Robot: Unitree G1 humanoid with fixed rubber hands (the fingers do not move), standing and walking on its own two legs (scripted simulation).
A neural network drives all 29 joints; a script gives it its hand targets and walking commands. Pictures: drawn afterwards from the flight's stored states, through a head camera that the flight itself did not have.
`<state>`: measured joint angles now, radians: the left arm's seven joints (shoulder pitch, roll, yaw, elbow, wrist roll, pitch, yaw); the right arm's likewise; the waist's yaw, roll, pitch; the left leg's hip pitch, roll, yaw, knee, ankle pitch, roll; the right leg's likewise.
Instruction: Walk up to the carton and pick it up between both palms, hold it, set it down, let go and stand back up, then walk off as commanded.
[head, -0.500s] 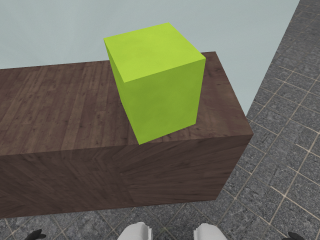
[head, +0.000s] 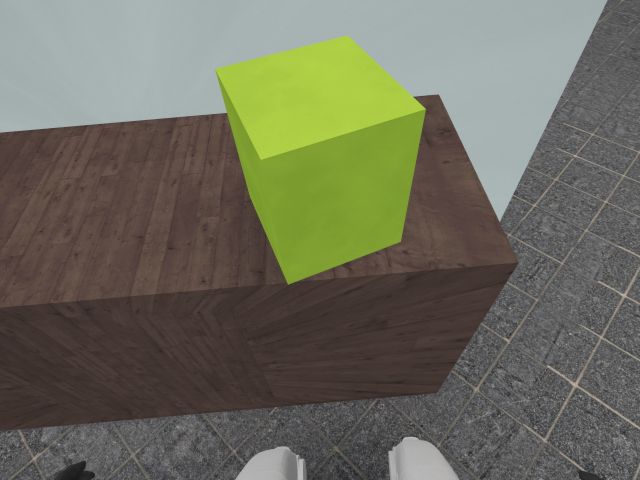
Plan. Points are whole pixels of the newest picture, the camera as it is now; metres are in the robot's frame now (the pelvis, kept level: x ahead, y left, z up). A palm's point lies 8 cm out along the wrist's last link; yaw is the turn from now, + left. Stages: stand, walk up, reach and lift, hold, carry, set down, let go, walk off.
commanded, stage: walk up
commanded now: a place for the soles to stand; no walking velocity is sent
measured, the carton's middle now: (316, 163) +0.53 +0.02 +0.08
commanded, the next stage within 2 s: none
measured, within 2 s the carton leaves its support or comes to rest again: neither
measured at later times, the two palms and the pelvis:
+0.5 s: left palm out of the picture +0.10 +0.35 -0.06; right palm out of the picture +0.09 -0.33 -0.10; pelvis +0.02 +0.00 +0.00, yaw -1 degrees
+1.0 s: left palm (47, 442) +0.18 +0.38 -0.06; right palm (577, 438) +0.18 -0.29 -0.07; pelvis +0.10 +0.04 +0.01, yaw -1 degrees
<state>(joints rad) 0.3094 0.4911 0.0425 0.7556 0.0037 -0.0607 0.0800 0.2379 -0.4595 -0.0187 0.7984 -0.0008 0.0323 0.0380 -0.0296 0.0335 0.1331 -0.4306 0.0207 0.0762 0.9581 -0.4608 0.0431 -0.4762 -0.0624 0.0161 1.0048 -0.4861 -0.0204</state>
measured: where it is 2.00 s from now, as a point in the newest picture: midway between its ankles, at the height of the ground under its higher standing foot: outside the picture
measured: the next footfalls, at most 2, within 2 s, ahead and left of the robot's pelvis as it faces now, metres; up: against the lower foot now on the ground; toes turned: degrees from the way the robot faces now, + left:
right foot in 0.02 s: +0.10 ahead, -0.15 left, +0.00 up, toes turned -2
left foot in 0.74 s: +0.15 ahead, +0.10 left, +0.00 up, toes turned +3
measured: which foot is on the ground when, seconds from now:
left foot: down 0.00-0.50, up 0.52-0.72, down 0.74-1.00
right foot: up 0.00-0.00, down 0.02-0.78, up 0.80-1.00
